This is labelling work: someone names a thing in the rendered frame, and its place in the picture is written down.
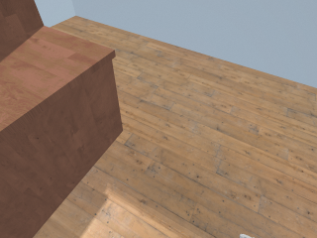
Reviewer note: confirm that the table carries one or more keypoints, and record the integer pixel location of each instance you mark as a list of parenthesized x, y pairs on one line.
[(59, 113)]

